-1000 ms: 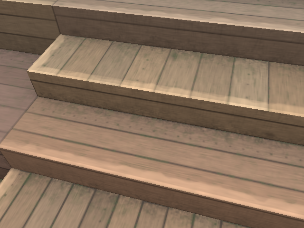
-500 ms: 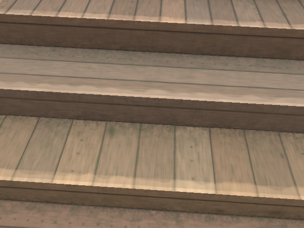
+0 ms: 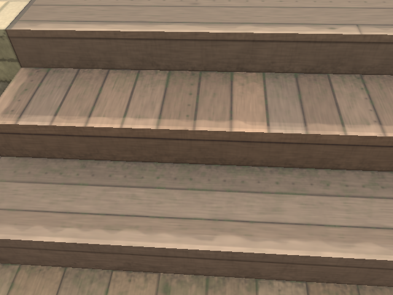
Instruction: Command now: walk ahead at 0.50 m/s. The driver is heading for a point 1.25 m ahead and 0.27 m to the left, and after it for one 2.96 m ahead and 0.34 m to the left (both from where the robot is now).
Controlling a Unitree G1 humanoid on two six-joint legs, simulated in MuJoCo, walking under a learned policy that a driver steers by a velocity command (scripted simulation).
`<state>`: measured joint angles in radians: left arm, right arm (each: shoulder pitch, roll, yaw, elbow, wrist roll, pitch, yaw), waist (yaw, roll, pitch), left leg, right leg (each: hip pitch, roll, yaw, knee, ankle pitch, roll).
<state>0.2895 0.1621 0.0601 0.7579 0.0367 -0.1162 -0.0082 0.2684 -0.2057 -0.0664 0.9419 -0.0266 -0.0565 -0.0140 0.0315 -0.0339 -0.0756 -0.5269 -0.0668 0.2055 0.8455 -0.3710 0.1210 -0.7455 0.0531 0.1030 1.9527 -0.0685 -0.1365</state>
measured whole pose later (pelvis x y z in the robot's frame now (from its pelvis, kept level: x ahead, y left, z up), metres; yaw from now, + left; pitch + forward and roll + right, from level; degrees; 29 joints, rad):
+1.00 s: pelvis +0.36 +0.03 +0.19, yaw +2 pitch +1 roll +0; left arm 0.32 0.15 0.07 0.95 -0.01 -0.04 0.03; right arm 0.31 -0.08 -0.03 0.86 -0.02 -0.06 -0.07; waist -0.02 -0.05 -0.06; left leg -0.31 0.01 0.08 0.54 -0.23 0.04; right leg -0.33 -0.05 -0.04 0.83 -0.44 0.02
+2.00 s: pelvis +0.57 +0.22 +0.29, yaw +2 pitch +2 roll +0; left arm 0.18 0.19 0.08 0.72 0.05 -0.09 -0.01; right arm 0.31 -0.16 -0.06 0.94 -0.03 -0.04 0.01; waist 0.04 -0.04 -0.05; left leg -0.60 0.05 0.16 1.02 -0.45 0.06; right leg -0.86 0.01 0.07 1.86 0.00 -0.09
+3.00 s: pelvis +1.18 +0.29 +0.56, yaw +2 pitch +2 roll +2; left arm 0.41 0.15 0.06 0.88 0.00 -0.10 -0.02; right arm 0.08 -0.13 -0.01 0.70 -0.01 -0.02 0.00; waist 0.01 0.00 0.03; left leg -0.74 -0.02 0.18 1.06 -0.37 0.14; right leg -0.39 0.02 0.07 1.38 -0.20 -0.03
